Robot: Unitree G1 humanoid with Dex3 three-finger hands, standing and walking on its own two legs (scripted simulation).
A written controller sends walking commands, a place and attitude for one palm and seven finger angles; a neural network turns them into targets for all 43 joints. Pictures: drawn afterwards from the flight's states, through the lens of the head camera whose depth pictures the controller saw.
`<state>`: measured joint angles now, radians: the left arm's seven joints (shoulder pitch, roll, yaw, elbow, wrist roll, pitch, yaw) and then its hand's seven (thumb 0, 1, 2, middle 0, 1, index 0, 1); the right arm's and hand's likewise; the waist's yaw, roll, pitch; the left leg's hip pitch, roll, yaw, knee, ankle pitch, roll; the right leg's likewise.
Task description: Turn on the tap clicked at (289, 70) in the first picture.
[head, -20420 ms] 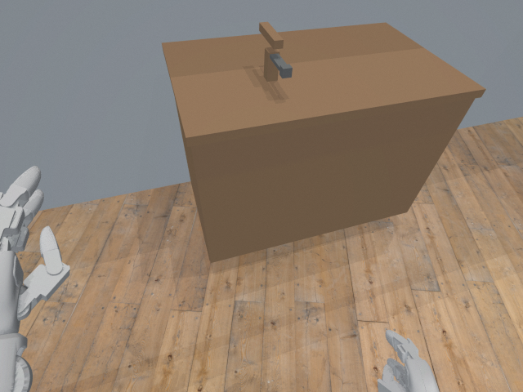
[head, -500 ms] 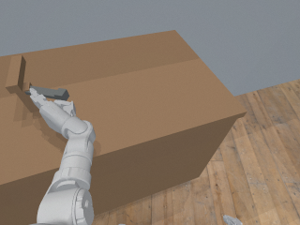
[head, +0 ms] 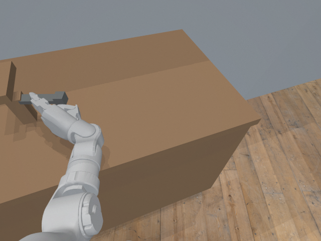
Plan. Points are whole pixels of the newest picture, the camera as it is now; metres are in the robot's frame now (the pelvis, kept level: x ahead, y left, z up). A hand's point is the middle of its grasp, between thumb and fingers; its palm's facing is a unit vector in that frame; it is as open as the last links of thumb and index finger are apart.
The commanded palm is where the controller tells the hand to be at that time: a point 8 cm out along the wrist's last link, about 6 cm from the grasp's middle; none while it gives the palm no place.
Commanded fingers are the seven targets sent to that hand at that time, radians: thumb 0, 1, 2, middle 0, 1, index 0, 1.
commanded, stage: push the lever round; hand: left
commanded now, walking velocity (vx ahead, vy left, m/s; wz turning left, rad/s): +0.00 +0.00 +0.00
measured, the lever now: (60, 98) +0.46 +0.27 +0.09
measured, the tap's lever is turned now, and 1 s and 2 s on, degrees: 71 77 77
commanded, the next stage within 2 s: lift the hand up off the lever in 0.10 s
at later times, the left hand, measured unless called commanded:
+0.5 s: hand (75, 103) +0.45 +0.23 +0.09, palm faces +0.85 -0.52 -0.09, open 7.8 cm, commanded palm +0.39 +0.23 +0.10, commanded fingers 0.00 0.90 0.90 -0.15 -0.15 -0.15 -0.15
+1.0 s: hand (68, 103) +0.43 +0.23 +0.11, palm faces +0.84 -0.54 -0.07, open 7.9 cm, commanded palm +0.37 +0.24 +0.12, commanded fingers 0.00 0.90 0.90 -0.15 -0.15 -0.15 -0.15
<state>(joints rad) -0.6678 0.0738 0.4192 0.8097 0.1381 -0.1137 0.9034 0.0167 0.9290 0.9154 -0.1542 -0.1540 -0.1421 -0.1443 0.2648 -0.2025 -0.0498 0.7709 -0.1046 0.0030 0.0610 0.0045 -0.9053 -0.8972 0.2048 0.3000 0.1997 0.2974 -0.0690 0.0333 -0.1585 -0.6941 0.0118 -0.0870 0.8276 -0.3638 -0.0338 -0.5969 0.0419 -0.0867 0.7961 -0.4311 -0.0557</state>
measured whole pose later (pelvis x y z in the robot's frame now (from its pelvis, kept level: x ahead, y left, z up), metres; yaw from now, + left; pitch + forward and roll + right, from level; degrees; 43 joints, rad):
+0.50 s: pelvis +0.01 +0.00 +0.00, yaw +0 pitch +13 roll -1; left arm -0.68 0.09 0.46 0.79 0.14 -0.09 0.88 0.03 0.90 0.90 -0.15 -0.15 -0.15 -0.15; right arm 0.28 -0.20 -0.05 0.76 -0.10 0.01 0.06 0.00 -0.91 -0.90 0.20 0.30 0.20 0.30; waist -0.08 0.03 -0.16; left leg -0.67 0.02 -0.08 0.81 -0.37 -0.03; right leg -0.58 0.05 -0.08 0.78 -0.43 -0.06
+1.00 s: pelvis +0.00 +0.00 +0.01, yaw +0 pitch +10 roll -1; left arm -0.63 0.06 0.40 0.69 0.11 0.00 0.87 0.02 0.90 0.90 -0.15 -0.15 -0.15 -0.15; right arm 0.22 -0.20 -0.04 0.75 -0.08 0.00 0.05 0.00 -0.91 -0.90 0.20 0.30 0.20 0.30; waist -0.04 0.03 -0.15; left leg -0.58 0.01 -0.08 0.75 -0.34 -0.03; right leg -0.48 0.04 -0.08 0.71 -0.40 -0.05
